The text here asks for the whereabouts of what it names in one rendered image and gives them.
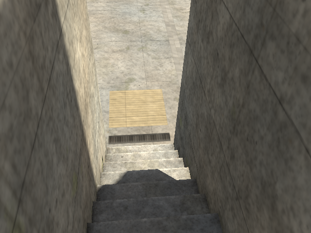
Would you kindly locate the stairs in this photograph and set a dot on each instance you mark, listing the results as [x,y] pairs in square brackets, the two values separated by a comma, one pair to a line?
[148,189]

